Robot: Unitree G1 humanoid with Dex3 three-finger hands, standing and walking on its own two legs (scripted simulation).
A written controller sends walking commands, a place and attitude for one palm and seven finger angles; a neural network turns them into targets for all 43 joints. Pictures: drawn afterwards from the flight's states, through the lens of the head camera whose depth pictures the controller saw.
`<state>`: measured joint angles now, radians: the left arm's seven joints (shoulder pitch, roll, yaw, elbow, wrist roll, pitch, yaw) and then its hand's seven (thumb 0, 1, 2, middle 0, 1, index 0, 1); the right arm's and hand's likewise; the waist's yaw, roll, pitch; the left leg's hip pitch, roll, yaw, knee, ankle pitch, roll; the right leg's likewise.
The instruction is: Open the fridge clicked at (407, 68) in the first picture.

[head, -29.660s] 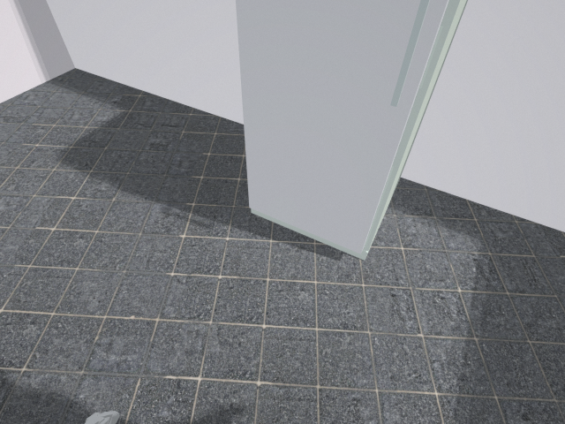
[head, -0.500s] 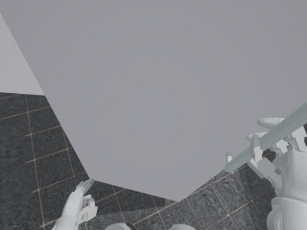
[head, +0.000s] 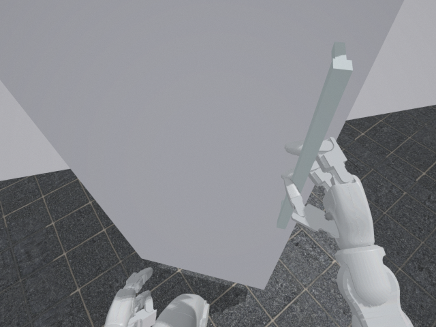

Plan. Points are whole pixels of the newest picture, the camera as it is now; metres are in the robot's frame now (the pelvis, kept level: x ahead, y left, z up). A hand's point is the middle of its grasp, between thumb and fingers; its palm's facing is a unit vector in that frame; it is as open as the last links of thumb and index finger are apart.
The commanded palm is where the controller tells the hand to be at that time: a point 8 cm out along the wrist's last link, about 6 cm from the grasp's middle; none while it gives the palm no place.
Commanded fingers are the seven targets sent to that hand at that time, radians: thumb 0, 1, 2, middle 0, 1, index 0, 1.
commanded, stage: walk backward, drawing the door open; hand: right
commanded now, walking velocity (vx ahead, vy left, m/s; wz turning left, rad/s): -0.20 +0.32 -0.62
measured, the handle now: (301, 163) +0.33 -0.07 +0.17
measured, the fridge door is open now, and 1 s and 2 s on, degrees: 26 46 62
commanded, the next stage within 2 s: stop walking and hold the door back in 1.62 s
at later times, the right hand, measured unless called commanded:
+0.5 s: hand (266, 251) +0.20 -0.03 +0.15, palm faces +0.15 +0.98 -0.11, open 6.8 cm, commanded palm +0.17 -0.06 +0.15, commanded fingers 0.00 -0.90 -0.90 0.45 1.40 0.45 1.40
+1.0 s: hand (212, 306) +0.13 +0.03 +0.15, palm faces +0.60 +0.79 -0.13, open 5.9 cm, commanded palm +0.08 +0.01 +0.15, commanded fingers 0.00 -0.90 -0.90 0.45 1.40 0.45 1.40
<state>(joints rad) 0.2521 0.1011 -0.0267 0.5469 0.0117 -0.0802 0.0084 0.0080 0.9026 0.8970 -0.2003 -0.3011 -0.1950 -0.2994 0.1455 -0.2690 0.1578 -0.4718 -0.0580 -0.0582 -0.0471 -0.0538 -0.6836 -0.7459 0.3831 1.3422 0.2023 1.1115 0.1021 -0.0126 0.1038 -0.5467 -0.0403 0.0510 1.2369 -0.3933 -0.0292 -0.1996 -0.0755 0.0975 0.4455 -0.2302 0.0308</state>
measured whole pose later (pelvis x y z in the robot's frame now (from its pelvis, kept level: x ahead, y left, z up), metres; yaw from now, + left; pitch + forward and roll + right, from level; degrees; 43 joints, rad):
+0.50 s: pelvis -0.08 +0.13 -0.02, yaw -17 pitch +1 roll -2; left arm 0.06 0.17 0.05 0.54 0.01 -0.06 0.07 0.01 0.91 0.90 -0.20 -0.30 -0.19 -0.30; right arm -0.08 -0.20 0.10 -0.45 -0.03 -0.09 -0.07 -0.06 -0.67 -0.81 0.46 1.40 0.22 1.21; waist 0.07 0.09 0.22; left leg -0.35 0.08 0.14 0.72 -0.32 0.03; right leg -0.19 0.04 -0.15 0.47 -0.26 -0.05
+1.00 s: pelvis -0.04 +0.30 -0.02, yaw -36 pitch -2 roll +2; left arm 0.07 0.18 0.02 0.60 -0.03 -0.02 0.04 0.01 0.90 0.90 -0.20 -0.30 -0.20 -0.30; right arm 0.03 -0.20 -0.04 -0.43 0.05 -0.10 -0.07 -0.02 -0.73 -0.84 0.46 1.40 0.29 1.34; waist 0.03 -0.04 0.20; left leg -0.16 0.09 0.08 0.52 -0.32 -0.07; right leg -0.49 -0.01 0.03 1.20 -0.56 0.03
